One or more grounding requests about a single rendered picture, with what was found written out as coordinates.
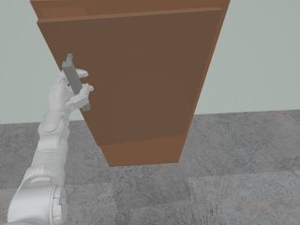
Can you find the cupboard door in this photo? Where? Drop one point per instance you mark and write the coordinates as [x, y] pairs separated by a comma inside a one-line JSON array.
[[145, 67]]

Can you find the robot left hand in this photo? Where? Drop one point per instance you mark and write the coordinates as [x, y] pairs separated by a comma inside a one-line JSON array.
[[61, 98]]

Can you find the robot left upper arm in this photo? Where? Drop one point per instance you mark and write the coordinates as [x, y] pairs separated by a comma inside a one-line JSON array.
[[41, 205]]

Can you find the left robot forearm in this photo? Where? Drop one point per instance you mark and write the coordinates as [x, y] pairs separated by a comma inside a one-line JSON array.
[[49, 160]]

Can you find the handle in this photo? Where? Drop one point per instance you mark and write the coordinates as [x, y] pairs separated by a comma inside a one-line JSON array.
[[73, 78]]

